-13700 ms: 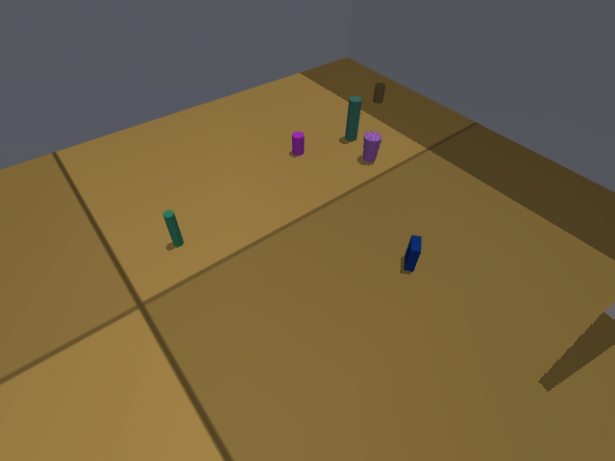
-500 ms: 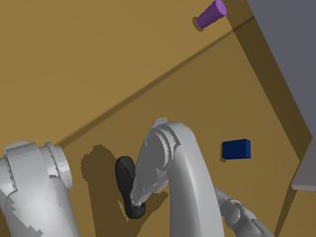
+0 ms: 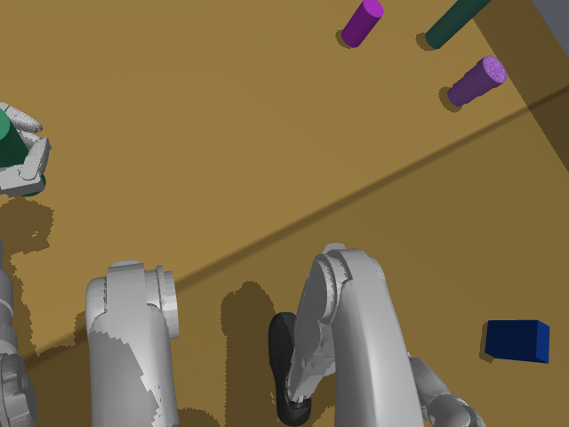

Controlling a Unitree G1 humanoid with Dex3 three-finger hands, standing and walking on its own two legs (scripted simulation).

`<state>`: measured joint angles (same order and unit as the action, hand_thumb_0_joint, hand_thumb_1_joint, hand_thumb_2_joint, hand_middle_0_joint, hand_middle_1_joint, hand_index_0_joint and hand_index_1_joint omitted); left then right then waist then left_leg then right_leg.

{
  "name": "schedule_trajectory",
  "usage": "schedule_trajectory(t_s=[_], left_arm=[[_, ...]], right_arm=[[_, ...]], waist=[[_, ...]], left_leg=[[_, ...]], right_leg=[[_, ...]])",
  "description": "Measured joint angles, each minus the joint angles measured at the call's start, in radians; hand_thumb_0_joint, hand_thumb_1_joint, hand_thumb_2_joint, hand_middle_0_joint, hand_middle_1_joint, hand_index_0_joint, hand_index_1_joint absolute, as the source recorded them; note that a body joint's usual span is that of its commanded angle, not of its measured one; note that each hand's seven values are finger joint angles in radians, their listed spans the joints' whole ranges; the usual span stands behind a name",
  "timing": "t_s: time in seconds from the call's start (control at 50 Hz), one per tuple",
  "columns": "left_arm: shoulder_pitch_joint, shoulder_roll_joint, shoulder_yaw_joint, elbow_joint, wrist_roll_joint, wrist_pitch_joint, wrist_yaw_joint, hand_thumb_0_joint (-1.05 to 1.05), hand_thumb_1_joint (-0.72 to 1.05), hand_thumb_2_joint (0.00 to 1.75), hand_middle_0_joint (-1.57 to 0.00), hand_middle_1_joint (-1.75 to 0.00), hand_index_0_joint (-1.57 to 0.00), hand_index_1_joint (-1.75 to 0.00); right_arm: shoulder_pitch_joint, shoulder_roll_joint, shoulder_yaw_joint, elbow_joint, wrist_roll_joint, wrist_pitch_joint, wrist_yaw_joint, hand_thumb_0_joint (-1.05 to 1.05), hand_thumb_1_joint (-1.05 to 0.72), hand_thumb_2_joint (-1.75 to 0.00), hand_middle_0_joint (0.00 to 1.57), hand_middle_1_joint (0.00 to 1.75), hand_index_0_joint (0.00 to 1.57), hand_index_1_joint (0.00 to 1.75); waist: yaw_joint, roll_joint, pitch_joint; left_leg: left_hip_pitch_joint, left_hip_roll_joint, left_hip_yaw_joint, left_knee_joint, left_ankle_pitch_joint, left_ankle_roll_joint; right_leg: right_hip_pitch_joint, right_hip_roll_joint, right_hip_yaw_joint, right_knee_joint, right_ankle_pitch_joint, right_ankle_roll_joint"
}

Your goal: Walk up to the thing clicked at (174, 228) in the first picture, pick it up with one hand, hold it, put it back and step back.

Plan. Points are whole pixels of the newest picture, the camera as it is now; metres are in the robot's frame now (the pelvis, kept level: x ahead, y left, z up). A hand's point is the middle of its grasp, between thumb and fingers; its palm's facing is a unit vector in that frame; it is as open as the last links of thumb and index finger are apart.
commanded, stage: settle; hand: left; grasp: from the side
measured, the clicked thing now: (8, 158) +0.44 +0.31 -0.08
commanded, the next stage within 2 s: lift in 1.06 s
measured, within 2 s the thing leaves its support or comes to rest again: neither
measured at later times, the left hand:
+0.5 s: hand (20, 120) +0.45 +0.28 +0.00, palm faces +0.25 -0.97 -0.04, open 5.4 cm
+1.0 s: hand (13, 102) +0.45 +0.28 +0.04, palm faces +0.26 -0.96 -0.04, open 5.4 cm
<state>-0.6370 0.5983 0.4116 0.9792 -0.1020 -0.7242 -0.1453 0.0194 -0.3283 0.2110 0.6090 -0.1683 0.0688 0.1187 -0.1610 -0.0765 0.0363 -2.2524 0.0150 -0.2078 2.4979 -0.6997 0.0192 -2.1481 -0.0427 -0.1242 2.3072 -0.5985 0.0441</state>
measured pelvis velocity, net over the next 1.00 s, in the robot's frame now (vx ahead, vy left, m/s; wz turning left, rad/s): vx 0.01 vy -0.01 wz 0.10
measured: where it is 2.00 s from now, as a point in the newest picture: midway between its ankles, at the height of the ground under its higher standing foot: (224, 409)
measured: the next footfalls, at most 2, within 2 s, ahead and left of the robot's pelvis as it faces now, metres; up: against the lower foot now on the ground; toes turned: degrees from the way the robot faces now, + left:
none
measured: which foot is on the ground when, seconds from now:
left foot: down 0.00-1.00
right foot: down 0.00-1.00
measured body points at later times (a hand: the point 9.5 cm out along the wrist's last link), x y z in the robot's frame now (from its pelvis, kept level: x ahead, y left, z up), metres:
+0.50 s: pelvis +0.01 -0.02 +0.03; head +0.22 +0.06 +0.42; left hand +0.43 +0.33 +0.01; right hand +0.16 -0.28 -0.08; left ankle +0.08 +0.12 -0.29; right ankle +0.13 -0.14 -0.29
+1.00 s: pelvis +0.01 -0.01 +0.06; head +0.21 +0.06 +0.45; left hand +0.43 +0.33 +0.04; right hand +0.16 -0.27 -0.06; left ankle +0.08 +0.12 -0.29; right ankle +0.13 -0.14 -0.29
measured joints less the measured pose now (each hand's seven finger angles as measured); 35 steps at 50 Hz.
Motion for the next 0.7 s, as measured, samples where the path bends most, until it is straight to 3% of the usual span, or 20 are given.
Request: schedule_trajectory(t_s=[0.3,0.44,0.7], left_arm=[[-0.006,-0.080,0.029,-0.061,-0.028,0.098,-0.063,0.03,0.17,1.09,-0.98,-1.11,-1.02,-1.09],[-0.015,-0.111,0.042,-0.073,-0.030,0.125,-0.086,0.03,0.16,1.10,-0.98,-1.11,-1.02,-1.09],[-0.034,-0.147,0.044,-0.059,-0.015,0.144,-0.081,0.03,0.16,1.10,-0.98,-1.11,-1.02,-1.10]], right_arm=[[0.051,0.014,-0.094,0.031,0.069,-0.002,-0.033,0.00,-0.88,-0.89,0.21,0.30,0.20,0.29],[0.061,0.012,-0.123,0.038,0.081,-0.014,-0.048,0.00,-0.89,-0.89,0.21,0.30,0.20,0.29],[0.075,0.021,-0.162,0.048,0.087,-0.034,-0.063,0.00,-0.89,-0.89,0.20,0.30,0.20,0.29]], waist=[[0.022,0.060,-0.079],[0.030,0.067,-0.101],[0.041,0.071,-0.136]], left_leg=[[0.019,0.001,0.057,-0.086,-0.011,-0.022],[0.042,0.003,0.071,-0.121,-0.015,-0.032],[0.079,0.008,0.094,-0.174,-0.014,-0.031]], right_leg=[[-0.029,-0.016,0.047,-0.024,-0.029,-0.010],[-0.022,-0.018,0.057,-0.040,-0.037,-0.021],[0.002,-0.018,0.073,-0.079,-0.040,-0.023]])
